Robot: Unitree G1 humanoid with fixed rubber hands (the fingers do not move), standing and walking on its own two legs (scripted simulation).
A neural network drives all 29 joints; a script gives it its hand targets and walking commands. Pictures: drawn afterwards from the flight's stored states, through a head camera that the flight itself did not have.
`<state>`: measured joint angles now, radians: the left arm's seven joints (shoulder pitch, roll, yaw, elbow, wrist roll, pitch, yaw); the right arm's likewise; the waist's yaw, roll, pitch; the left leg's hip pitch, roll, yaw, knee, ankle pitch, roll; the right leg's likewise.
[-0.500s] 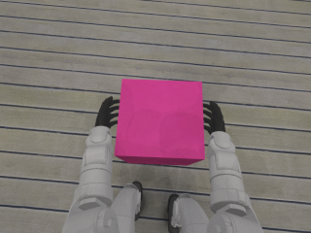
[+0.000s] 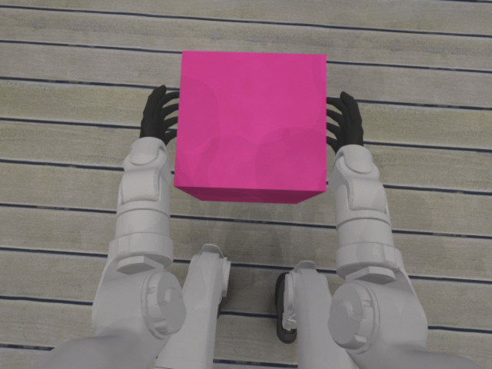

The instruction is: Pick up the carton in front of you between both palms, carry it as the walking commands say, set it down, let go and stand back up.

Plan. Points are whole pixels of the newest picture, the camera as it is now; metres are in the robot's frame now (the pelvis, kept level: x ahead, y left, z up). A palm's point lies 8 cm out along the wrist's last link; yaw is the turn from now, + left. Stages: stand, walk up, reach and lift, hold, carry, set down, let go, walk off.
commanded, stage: set down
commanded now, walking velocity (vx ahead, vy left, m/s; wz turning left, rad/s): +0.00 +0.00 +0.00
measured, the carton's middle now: (250, 142) +0.47 +0.06 -0.15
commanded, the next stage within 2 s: none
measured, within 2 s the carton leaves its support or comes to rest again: rests again in 1.32 s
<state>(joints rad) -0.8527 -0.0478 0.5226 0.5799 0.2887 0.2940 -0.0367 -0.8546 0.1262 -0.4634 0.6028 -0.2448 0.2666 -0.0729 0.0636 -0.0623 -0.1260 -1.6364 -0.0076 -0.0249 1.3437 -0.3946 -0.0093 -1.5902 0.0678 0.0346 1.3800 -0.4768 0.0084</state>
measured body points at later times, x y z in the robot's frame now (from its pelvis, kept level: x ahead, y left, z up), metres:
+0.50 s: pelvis -0.02 +0.01 -0.12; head +0.30 +0.04 +0.19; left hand +0.48 +0.23 -0.24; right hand +0.52 -0.07 -0.24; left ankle +0.09 +0.12 -0.57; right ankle +0.06 -0.12 -0.57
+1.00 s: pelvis -0.02 +0.00 -0.21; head +0.36 +0.04 +0.02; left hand +0.50 +0.25 -0.39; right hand +0.56 -0.05 -0.39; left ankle +0.09 +0.12 -0.57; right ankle +0.06 -0.12 -0.57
